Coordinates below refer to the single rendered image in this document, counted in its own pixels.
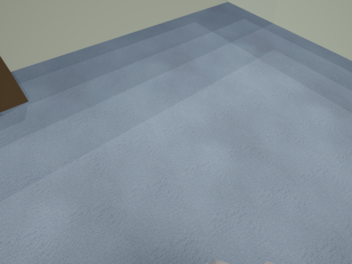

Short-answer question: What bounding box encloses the cabinet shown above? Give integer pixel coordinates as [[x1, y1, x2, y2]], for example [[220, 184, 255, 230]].
[[0, 57, 28, 113]]

